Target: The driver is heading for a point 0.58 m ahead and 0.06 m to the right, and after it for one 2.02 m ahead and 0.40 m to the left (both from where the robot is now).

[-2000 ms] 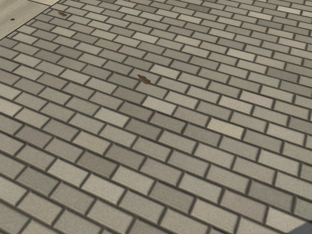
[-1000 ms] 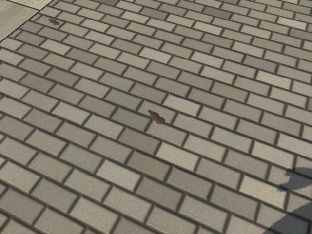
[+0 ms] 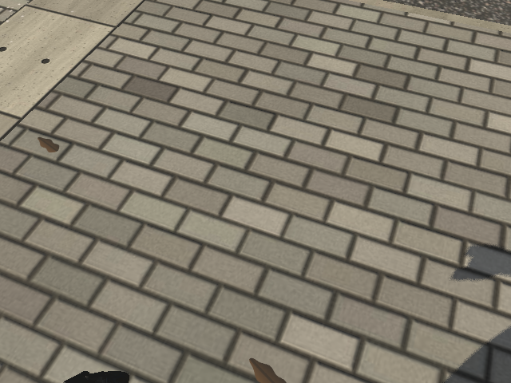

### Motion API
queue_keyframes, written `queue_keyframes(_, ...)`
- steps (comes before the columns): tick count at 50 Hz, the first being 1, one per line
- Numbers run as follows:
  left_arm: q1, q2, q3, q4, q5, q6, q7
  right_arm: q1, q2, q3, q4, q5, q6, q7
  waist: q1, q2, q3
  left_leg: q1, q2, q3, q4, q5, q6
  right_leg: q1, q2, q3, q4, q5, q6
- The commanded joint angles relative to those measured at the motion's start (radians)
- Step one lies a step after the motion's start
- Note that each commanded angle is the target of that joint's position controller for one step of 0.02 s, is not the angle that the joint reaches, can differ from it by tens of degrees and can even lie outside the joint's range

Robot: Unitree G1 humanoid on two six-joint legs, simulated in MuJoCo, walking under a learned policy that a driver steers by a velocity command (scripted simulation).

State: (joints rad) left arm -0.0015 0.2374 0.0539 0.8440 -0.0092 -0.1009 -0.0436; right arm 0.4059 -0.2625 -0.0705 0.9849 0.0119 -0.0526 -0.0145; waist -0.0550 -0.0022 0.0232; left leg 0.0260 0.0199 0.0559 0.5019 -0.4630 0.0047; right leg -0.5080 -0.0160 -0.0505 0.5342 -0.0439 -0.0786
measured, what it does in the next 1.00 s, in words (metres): walks ahead: left foot, then right foot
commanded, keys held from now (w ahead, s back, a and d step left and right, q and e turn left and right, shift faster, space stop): w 0.54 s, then w+e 0.12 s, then e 0.18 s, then q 0.16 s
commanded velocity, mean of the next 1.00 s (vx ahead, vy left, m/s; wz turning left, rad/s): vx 0.42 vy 0.00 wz -0.10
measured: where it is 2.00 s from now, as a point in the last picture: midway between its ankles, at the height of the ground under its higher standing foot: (244, 338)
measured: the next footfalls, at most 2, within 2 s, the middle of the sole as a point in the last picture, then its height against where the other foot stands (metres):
left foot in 0.52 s outside the picture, level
right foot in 1.00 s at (292, 306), level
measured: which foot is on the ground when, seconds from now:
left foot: down 0.00-0.00, up 0.02-0.50, down 0.52-1.00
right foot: down 0.00-0.54, up 0.56-0.98, down 1.00-1.00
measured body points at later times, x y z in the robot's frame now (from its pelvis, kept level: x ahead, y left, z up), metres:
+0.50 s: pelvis +0.28 +0.02 +0.01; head +0.31 +0.03 +0.46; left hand +0.25 +0.30 -0.13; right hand +0.49 -0.21 -0.09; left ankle +0.43 +0.14 -0.71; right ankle +0.12 -0.11 -0.72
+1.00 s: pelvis +0.52 +0.03 +0.01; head +0.54 +0.02 +0.46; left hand +0.71 +0.25 -0.10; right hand +0.52 -0.24 -0.13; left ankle +0.43 +0.14 -0.72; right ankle +0.62 -0.09 -0.72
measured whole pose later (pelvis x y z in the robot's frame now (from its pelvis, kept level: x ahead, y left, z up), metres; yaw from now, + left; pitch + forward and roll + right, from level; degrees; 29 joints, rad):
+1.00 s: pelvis +0.52 +0.03 +0.01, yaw -7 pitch +1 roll +2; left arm 0.08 0.22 0.06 0.85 0.02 -0.05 -0.02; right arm 0.25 -0.25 -0.06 0.98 0.01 -0.05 -0.02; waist -0.04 -0.02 0.03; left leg -0.05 -0.01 0.18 0.42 -0.37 0.01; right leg -0.46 -0.04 -0.01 0.50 0.04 -0.05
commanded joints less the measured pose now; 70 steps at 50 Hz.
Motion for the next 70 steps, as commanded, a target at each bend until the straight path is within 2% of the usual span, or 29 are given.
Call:
queue_keyframes(1,0.448,0.258,0.075,0.069,0.004,0.007,0.015,0.059,-0.028,0.016,-0.075,-0.001,-0.047,0.008,0.17,-0.255,-0.435,-0.67,-0.085,-0.122,0.792,-0.103,0.011,0.937,-0.389,0.794,-0.207,-0.183,-0.287)
queue_keyframes(2,0.374,0.202,0.056,0.059,-0.007,0.007,0.016,-0.021,-0.112,-0.007,-0.094,0.027,-0.067,0.015,0.171,-0.194,-0.302,-0.782,-0.016,-0.177,0.875,-0.082,0.031,0.841,-0.352,0.683,-0.226,-0.254,-0.236)
queue_keyframes(3,0.294,0.161,0.045,0.038,-0.006,0.007,0.019,-0.098,-0.127,-0.008,-0.115,0.037,-0.076,0.015,0.151,-0.13,-0.191,-0.798,0.04,-0.143,0.852,0.002,0.046,0.692,-0.314,0.53,-0.241,-0.221,-0.196)
queue_keyframes(5,0.184,0.103,0.027,0.024,0.014,-0.001,0.014,-0.134,-0.12,-0.021,-0.118,0.012,-0.062,0.001,0.079,-0.062,-0.074,-0.693,0.118,-0.127,0.713,0.135,0.048,0.422,-0.24,0.363,-0.311,-0.104,-0.153)
queue_keyframes(9,0.205,0.132,0.033,0.052,0.014,-0.014,0.02,-0.118,-0.064,-0.017,-0.121,0.001,-0.021,-0.005,0.034,-0.068,-0.026,-0.644,0.148,-0.117,0.581,0.234,0.02,0.29,-0.213,0.244,-0.409,-0.014,-0.174)
queue_keyframes(16,0.312,0.167,0.038,0.088,-0.002,-0.001,0.048,-0.357,-0.037,-0.004,-0.186,-0.001,-0.031,0.012,0.103,-0.052,0.026,-0.669,0.102,-0.062,0.166,0.563,-0.008,0.358,-0.165,0.106,-0.429,0.042,-0.123)
queue_keyframes(21,0.389,0.18,0.046,0.128,-0.012,0.021,0.052,-0.468,-0.051,0.003,-0.233,0.01,-0.04,0.041,0.132,-0.062,0.06,-0.69,0.075,-0.062,0.037,0.491,0.02,0.518,-0.234,0.119,-0.358,0.052,-0.11)
queue_keyframes(24,0.353,0.202,0.055,0.125,-0.014,0.036,0.057,-0.381,-0.098,-0.013,-0.222,0.009,-0.049,0.05,0.061,-0.091,0.008,-0.54,0.03,-0.031,-0.002,0.387,0.064,0.569,-0.251,0.115,-0.237,0.285,-0.077)
queue_keyframes(25,0.332,0.192,0.051,0.119,-0.015,0.042,0.058,-0.253,-0.131,-0.033,-0.182,0.005,-0.05,0.047,-0.007,-0.08,-0.068,-0.364,-0.005,0.0,-0.024,0.393,0.089,0.546,-0.208,0.076,-0.086,0.431,-0.054)
queue_keyframes(26,0.336,0.157,0.036,0.106,-0.006,0.044,0.058,-0.073,-0.191,-0.058,-0.133,-0.003,-0.049,0.038,-0.072,-0.031,-0.2,-0.081,0.058,-0.067,0.011,0.415,0.132,0.411,-0.152,0.031,0.158,0.358,-0.021)
queue_keyframes(27,0.448,0.046,0.002,0.089,0.004,0.026,0.049,0.046,-0.297,-0.084,-0.107,-0.019,-0.044,0.034,-0.046,0.204,-0.351,0.321,0.319,-0.506,-0.032,0.279,0.287,0.002,0.006,-0.015,0.568,-0.028,0.053)
queue_keyframes(28,0.433,0.058,0.0,0.103,-0.007,0.002,0.043,0.063,-0.227,-0.061,-0.106,-0.011,-0.042,0.037,-0.06,0.263,-0.418,0.377,0.391,-0.779,-0.19,0.175,0.322,-0.16,0.064,0.135,0.734,-0.53,0.051)
queue_keyframes(29,0.348,0.148,0.026,0.084,-0.04,-0.011,0.038,-0.007,-0.169,-0.041,-0.115,-0.008,-0.046,0.036,-0.059,0.188,-0.279,0.271,0.362,-0.646,-0.198,0.131,0.264,-0.253,0.006,0.182,0.815,-0.494,0.028)
queue_keyframes(31,0.243,0.146,0.032,0.066,-0.032,-0.005,0.05,-0.16,-0.093,-0.017,-0.139,-0.016,-0.05,0.037,-0.006,0.056,-0.094,-0.025,0.277,-0.38,-0.258,0.244,0.188,-0.213,-0.088,0.142,0.72,-0.324,0.01)
queue_keyframes(33,0.302,0.114,0.039,0.082,-0.028,0.027,0.054,-0.213,-0.067,-0.011,-0.134,-0.028,-0.062,0.038,0.054,0.124,-0.058,-0.171,0.245,-0.265,-0.325,0.302,0.177,-0.098,-0.132,0.158,0.645,-0.237,0.019)
queue_keyframes(37,0.289,0.079,0.044,0.067,-0.013,0.058,0.063,-0.216,-0.099,-0.019,-0.114,-0.042,-0.07,0.016,0.091,0.076,-0.009,-0.227,0.23,-0.051,-0.314,0.822,0.181,-0.11,-0.096,0.155,0.539,-0.141,0.062)
queue_keyframes(42,0.138,0.044,0.029,-0.012,0.005,0.059,0.032,-0.217,-0.135,-0.024,-0.112,-0.028,-0.039,-0.028,0.049,0.075,-0.018,-0.199,0.196,0.106,-0.29,0.869,0.155,-0.04,-0.067,0.047,0.206,0.103,0.074)
queue_keyframes(45,0.098,0.036,0.022,-0.038,0.015,0.062,0.023,-0.151,-0.133,-0.023,-0.067,-0.009,-0.02,-0.024,0.03,0.059,-0.034,-0.106,0.229,0.065,-0.238,0.901,0.173,-0.006,-0.046,0.051,0.098,0.054,0.056)
queue_keyframes(49,0.209,0.112,0.044,0.003,0.031,0.044,0.027,-0.18,-0.14,-0.022,-0.042,0.016,-0.003,-0.006,0.115,0.052,-0.081,-0.052,0.18,0.014,-0.021,0.937,0.114,0.2,0.01,0.015,-0.135,0.153,-0.003)
queue_keyframes(50,0.275,0.205,0.067,0.02,0.042,0.037,0.04,-0.138,-0.119,-0.014,-0.044,-0.004,-0.009,-0.002,0.116,-0.018,-0.173,-0.142,0.111,0.039,0.119,0.76,0.056,0.411,-0.093,0.103,-0.084,0.638,-0.041)
queue_keyframes(51,0.319,0.228,0.063,0.024,0.066,0.044,0.058,-0.041,-0.035,0.014,-0.041,-0.023,-0.018,0.009,0.079,-0.166,-0.318,-0.395,0.012,0.028,0.373,0.238,-0.014,0.73,-0.324,0.315,0.012,0.998,-0.211)
queue_keyframes(52,0.317,0.166,0.045,0.016,0.041,0.053,0.062,-0.08,-0.044,0.016,-0.05,-0.007,-0.007,0.009,0.11,-0.218,-0.413,-0.462,-0.035,-0.076,0.567,-0.27,-0.052,0.741,-0.42,0.423,-0.023,1.003,-0.306)
queue_keyframes(53,0.268,0.174,0.045,-0.002,0.023,0.061,0.062,-0.137,-0.12,-0.01,-0.068,0.02,0.007,0.008,0.116,-0.156,-0.36,-0.525,-0.009,-0.126,0.67,-0.305,-0.053,0.657,-0.387,0.362,-0.065,0.797,-0.278)
queue_keyframes(54,0.208,0.185,0.05,-0.016,0.016,0.065,0.068,-0.184,-0.126,-0.017,-0.082,0.031,0.023,-0.001,0.101,-0.115,-0.28,-0.6,0.013,-0.109,0.707,-0.264,-0.047,0.578,-0.357,0.314,-0.109,0.568,-0.236)
queue_keyframes(58,0.055,0.139,0.042,-0.029,0.035,0.082,0.085,-0.146,-0.088,-0.032,-0.077,0.009,0.097,-0.036,0.026,-0.133,-0.104,-0.487,0.045,-0.058,0.635,-0.036,-0.068,0.194,-0.27,0.15,-0.29,-0.028,-0.161)
queue_keyframes(64,0.029,0.171,0.053,-0.012,0.029,0.093,0.113,-0.199,-0.08,-0.029,-0.136,0.002,0.098,-0.019,0.036,-0.139,-0.133,-0.411,0.064,-0.017,0.389,0.089,-0.042,0.228,-0.302,0.052,-0.297,-0.045,-0.151)
queue_keyframes(68,0.006,0.191,0.058,-0.003,-0.003,0.11,0.11,-0.144,-0.1,-0.04,-0.141,-0.005,0.103,0.004,-0.002,-0.131,-0.13,-0.283,0.032,0.039,0.155,0.183,0.013,0.245,-0.307,0.004,-0.216,-0.116,-0.08)
queue_keyframes(69,0.018,0.174,0.056,0.008,-0.014,0.116,0.107,-0.106,-0.11,-0.048,-0.127,-0.012,0.105,0.008,-0.014,-0.098,-0.121,-0.226,0.006,0.039,0.061,0.22,0.047,0.218,-0.276,-0.025,-0.143,-0.183,-0.035)
queue_keyframes(70,0.072,0.135,0.052,0.031,-0.013,0.126,0.1,-0.091,-0.147,-0.06,-0.13,-0.019,0.102,0.006,-0.007,0.039,-0.069,-0.185,0.064,-0.101,-0.095,0.306,0.104,0.125,-0.2,-0.099,0.039,-0.29,0.045)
